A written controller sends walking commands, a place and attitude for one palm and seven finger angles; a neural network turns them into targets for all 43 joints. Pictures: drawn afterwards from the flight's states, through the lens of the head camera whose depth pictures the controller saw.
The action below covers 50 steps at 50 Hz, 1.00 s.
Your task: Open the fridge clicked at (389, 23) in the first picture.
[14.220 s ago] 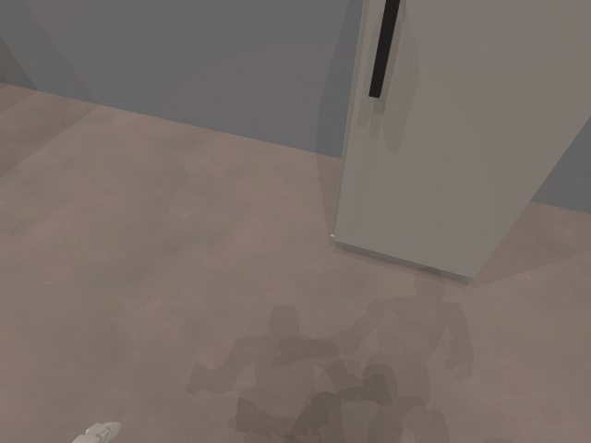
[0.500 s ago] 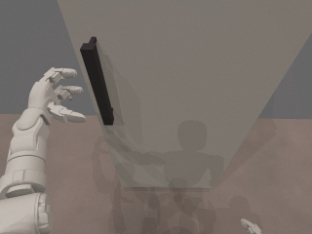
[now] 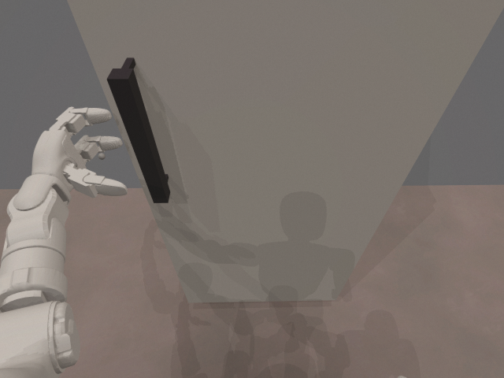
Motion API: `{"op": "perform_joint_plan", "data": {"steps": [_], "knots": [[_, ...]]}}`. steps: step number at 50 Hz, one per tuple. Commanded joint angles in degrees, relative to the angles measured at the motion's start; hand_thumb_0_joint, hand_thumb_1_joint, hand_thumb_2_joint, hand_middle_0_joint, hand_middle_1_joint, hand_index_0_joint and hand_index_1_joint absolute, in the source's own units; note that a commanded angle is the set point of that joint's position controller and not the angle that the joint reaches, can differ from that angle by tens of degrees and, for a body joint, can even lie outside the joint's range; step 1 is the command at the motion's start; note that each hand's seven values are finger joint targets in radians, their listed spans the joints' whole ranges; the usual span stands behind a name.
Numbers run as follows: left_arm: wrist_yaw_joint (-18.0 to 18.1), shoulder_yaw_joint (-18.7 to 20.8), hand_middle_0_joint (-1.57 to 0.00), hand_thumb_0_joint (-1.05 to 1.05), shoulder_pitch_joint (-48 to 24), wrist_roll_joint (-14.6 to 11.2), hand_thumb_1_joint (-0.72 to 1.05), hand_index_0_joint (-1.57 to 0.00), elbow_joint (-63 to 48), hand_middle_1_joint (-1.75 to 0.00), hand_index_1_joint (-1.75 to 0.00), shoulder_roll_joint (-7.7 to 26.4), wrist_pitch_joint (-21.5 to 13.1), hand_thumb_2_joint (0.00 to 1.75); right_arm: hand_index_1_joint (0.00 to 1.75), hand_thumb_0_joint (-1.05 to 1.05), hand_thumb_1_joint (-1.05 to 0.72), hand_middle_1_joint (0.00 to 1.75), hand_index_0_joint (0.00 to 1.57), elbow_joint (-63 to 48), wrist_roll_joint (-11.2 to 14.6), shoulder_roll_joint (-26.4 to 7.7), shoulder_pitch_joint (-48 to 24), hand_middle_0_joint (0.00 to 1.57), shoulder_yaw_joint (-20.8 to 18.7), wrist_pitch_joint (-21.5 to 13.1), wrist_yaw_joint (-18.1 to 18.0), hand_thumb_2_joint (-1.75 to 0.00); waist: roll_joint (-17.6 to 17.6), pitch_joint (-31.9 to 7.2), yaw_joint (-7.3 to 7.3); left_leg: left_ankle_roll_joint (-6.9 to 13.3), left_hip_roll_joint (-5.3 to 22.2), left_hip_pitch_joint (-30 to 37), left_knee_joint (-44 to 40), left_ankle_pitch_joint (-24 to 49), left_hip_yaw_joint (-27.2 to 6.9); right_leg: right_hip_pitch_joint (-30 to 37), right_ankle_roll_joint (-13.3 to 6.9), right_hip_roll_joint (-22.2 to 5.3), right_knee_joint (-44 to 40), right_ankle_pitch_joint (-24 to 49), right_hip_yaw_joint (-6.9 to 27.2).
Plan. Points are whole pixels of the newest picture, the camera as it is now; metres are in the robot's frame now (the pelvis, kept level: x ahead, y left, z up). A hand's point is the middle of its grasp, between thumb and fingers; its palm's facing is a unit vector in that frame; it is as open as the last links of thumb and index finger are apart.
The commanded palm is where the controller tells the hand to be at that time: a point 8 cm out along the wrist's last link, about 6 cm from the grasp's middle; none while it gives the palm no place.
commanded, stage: move the hooked fingers beside the handle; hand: left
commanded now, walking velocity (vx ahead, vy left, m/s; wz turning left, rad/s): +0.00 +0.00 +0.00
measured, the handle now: (148, 139) +0.46 +0.19 +0.14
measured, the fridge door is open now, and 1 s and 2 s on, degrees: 0 0 0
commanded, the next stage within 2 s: feel for the door with the fingertips in 0.46 s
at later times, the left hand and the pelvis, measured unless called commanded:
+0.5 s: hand (100, 159) +0.41 +0.25 +0.15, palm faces +0.07 -1.00 -0.01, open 14.0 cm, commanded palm +0.38 +0.30 +0.15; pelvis +0.00 +0.01 +0.00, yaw +0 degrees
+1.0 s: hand (128, 155) +0.41 +0.20 +0.15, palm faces +0.05 -1.00 +0.02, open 13.8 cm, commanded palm +0.39 +0.26 +0.15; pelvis -0.01 +0.01 +0.00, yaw +0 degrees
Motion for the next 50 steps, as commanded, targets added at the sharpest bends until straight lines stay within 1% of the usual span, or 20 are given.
{"op": "perform_joint_plan", "data": {"steps": [1,3,7,9,12,14,16,18,19,22,23,26,31,35,36,40,41,45,48,50], "knots": [[0.5,3.5,-0.3,0.0,-26.7,-1.0,-0.5,-0.3,-9.7,-1.2,-1.2,17.8,-3.2,0.3,0.3,0.0,-0.9,0.3,0.2,-6.6,-0.2,-8.1,-0.5,0.2,-3.0,-2.4,-0.8,-0.9,1.2,-13.5,-0.32,1.6,0.2,8.5,-2.9,10.0,-2.8,2.0,1.5,-2.2,-4.0,16.3,3.3],[0.3,1.9,-0.3,0.0,-28.4,-0.7,-0.5,-0.3,-9.7,-1.2,-1.2,16.5,-3.4,0.3,0.3,0.0,-0.9,0.3,0.2,-6.8,-0.2,-8.1,-0.6,0.2,-3.0,-2.5,-0.7,-0.9,2.2,-13.8,-0.69,1.5,0.3,9.1,-2.9,10.0,-3.2,1.1,1.2,-2.2,-3.8,15.5,3.0],[0.0,2.6,-0.3,0.0,-27.0,-0.9,-0.5,-0.3,-12.4,-1.2,-1.2,17.0,-4.8,0.3,0.3,0.0,-0.9,0.3,0.2,-7.4,-0.3,-8.0,-0.5,0.2,-3.1,-2.4,-0.4,-0.9,4.1,-18.3,0.31,1.2,0.4,12.2,-2.2,14.6,-3.5,2.5,0.8,-1.9,-2.8,18.8,2.8],[-0.1,1.5,-0.3,0.0,-25.3,-1.7,-0.5,-0.3,-13.4,-1.2,-1.2,15.3,-5.0,0.3,0.3,0.0,-0.9,0.3,0.2,-7.9,-0.2,-8.0,-0.7,0.2,-3.2,-2.4,-0.4,-0.9,1.5,-18.5,0.14,1.4,0.7,12.5,-1.9,15.8,-3.3,3.0,1.0,-1.9,-2.7,20.0,2.5],[0.2,0.6,-0.3,0.0,-24.8,-2.0,-0.5,-0.3,-11.4,-1.2,-1.2,13.2,-3.9,0.3,0.3,0.0,-0.9,0.3,0.2,-7.7,-0.1,-7.8,-1.3,0.2,-3.0,-2.5,-0.3,-0.9,1.0,-14.8,-0.05,1.2,0.7,11.2,-2.8,13.2,-3.8,1.0,1.0,-1.7,-3.2,17.5,2.2],[0.6,2.7,-0.3,0.0,-22.0,-1.8,-0.5,-0.3,-10.1,-1.2,-1.2,15.6,-2.9,0.3,0.3,0.0,-0.9,0.3,0.2,-7.8,0.0,-8.4,-1.0,0.2,-3.2,-2.1,-0.3,-0.9,-1.2,-13.8,0.62,1.4,0.8,9.7,-2.8,13.1,-3.4,1.7,1.0,-1.9,-3.3,17.4,2.0],[1.0,0.3,-0.3,0.0,-25.6,-1.3,-0.5,-0.3,-11.2,-1.2,-1.2,13.3,-2.3,0.3,0.3,0.0,-0.9,0.3,0.2,-7.7,0.0,-7.9,-1.6,0.2,-2.9,-2.0,-0.3,-0.9,1.7,-12.7,-0.1,1.2,0.6,10.3,-3.2,12.1,-3.7,-0.1,1.0,-1.9,-3.5,16.2,2.1],[1.7,1.1,-0.3,0.0,-26.1,-0.7,-0.5,-0.3,-11.7,-1.2,-1.2,14.5,-2.4,0.3,0.3,0.0,-0.9,0.3,0.2,-7.7,-0.2,-8.1,-1.3,0.2,-2.9,-2.0,-0.3,-0.9,1.5,-13.1,-0.03,1.0,0.7,10.4,-3.3,11.7,-4.4,-0.6,0.8,-1.8,-3.4,14.8,2.0],[2.2,2.7,-0.3,0.0,-25.5,-0.7,-0.5,-0.3,-12.1,-1.2,-1.2,16.3,-2.8,0.3,0.3,0.0,-0.9,0.3,0.2,-7.9,-0.3,-8.2,-1.1,0.2,-3.1,-1.8,-0.3,-0.9,0.2,-14.1,0.43,1.3,0.7,10.5,-2.9,13.0,-3.9,0.7,0.9,-1.9,-3.3,16.1,2.2],[2.5,2.8,-0.3,0.0,-28.5,-0.8,-0.5,-0.3,-18.4,-1.2,-1.2,16.4,-5.1,0.3,0.3,0.0,-0.9,0.3,0.2,-8.0,-0.5,-7.8,-1.5,0.2,-3.1,-2.1,-0.4,-0.9,4.4,-19.3,0.52,0.7,0.8,14.8,-2.8,16.2,-4.5,1.8,0.7,-1.6,-2.8,17.7,2.3],[2.4,1.5,-0.3,0.0,-28.3,-1.0,-0.5,-0.3,-19.7,-1.2,-1.2,14.6,-5.6,0.3,0.3,0.0,-0.9,0.3,0.2,-8.0,-0.6,-7.6,-1.6,0.2,-3.1,-2.4,-0.3,-0.9,4.7,-20.7,0.36,0.5,0.9,16.6,-2.7,17.1,-4.6,1.7,0.7,-1.5,-2.7,17.8,2.2],[1.9,2.9,-0.3,0.0,-25.5,-1.5,-0.5,-0.3,-15.4,-1.2,-1.2,15.5,-4.9,0.3,0.3,0.0,-0.9,0.3,0.2,-7.1,-0.5,-7.7,-1.4,0.2,-2.9,-2.4,-0.6,-0.9,1.8,-16.6,0.3,0.7,1.0,14.0,-3.1,15.5,-4.4,1.6,0.8,-1.4,-3.4,17.4,2.1],[0.5,-1.3,-0.3,0.0,-23.1,-1.6,-0.5,-0.3,-12.3,-1.2,-1.2,10.8,-0.9,0.3,0.3,0.0,-0.9,0.3,0.2,-7.6,0.1,-7.7,-2.4,0.2,-2.8,-2.4,-0.5,-0.9,3.4,-12.5,0.38,0.6,0.9,12.1,-4.0,13.1,-4.4,-0.3,0.6,-1.8,-3.9,15.1,1.5],[1.7,-1.9,-0.3,0.0,-24.0,-2.4,-0.5,-0.3,-16.4,-1.2,-1.2,9.3,-0.8,0.3,0.3,0.0,-0.9,0.3,0.2,-7.9,0.0,-7.7,-2.5,0.2,-3.2,-2.5,-0.3,-0.9,1.2,-14.3,0.31,0.5,1.3,14.2,-3.7,15.0,-5.2,-0.6,0.5,-1.5,-3.9,15.4,1.2],[2.1,-3.6,-0.3,0.0,-25.7,-2.5,-0.5,-0.3,-18.1,-1.2,-1.2,7.2,-1.1,0.3,0.3,0.0,-0.9,0.3,0.2,-7.9,-0.1,-7.5,-2.7,0.2,-3.1,-2.6,-0.2,-0.9,1.2,-15.2,0.01,0.3,1.2,15.2,-3.8,15.0,-5.5,-0.9,0.6,-1.5,-3.8,15.0,1.1],[5.5,-4.4,-0.3,0.0,-28.1,-1.9,-0.5,-0.3,-22.2,-1.2,-1.2,5.3,-2.2,0.3,0.3,0.0,-0.9,0.3,0.2,-7.1,-0.4,-7.1,-3.2,0.2,-3.2,-3.2,0.1,-0.9,3.9,-16.2,0.12,-0.6,1.7,18.4,-3.9,16.2,-6.5,-2.7,0.5,-1.4,-3.7,13.2,0.8],[6.3,-4.6,-0.3,0.0,-28.2,-1.4,-0.5,-0.3,-21.4,-1.2,-1.2,5.0,-2.1,0.3,0.3,0.0,-0.9,0.3,0.2,-6.7,-0.5,-7.1,-3.0,0.2,-3.2,-3.2,0.1,-0.9,2.6,-15.7,-0.07,-0.7,1.7,18.0,-4.2,15.2,-6.8,-3.0,0.6,-1.3,-3.7,12.4,0.7],[9.1,-2.4,-0.3,0.0,-26.8,0.0,-0.5,-0.3,-17.7,-1.2,-1.2,6.8,-1.2,0.3,0.3,0.0,-0.9,0.3,0.2,-6.3,-0.8,-7.1,-3.6,0.2,-2.8,-2.6,0.3,-0.9,-0.7,-13.7,0.54,0.0,1.3,13.4,-4.9,11.1,-5.5,-0.7,0.8,-1.6,-4.1,11.3,1.2],[10.2,-1.8,-0.3,0.0,-28.7,1.2,-0.5,-0.3,-17.7,-1.2,-1.2,8.0,-1.3,0.3,0.3,0.0,-0.9,0.3,0.2,-6.4,-0.8,-6.7,-3.7,0.2,-2.7,-2.3,0.3,-0.9,2.3,-14.7,0.9,-0.1,1.1,13.8,-4.8,12.2,-5.0,0.1,0.6,-1.8,-3.8,12.6,1.5],[10.4,-0.3,-0.3,0.0,-29.1,1.7,-0.5,-0.3,-17.3,-1.2,-1.2,10.4,-2.0,0.3,0.3,0.0,-0.9,0.3,0.2,-6.5,-1.0,-6.9,-3.2,0.2,-2.7,-2.0,0.3,-0.9,0.7,-15.5,0.72,0.2,1.0,12.9,-4.6,13.1,-4.7,1.7,0.7,-1.8,-3.7,14.3,1.8]]}}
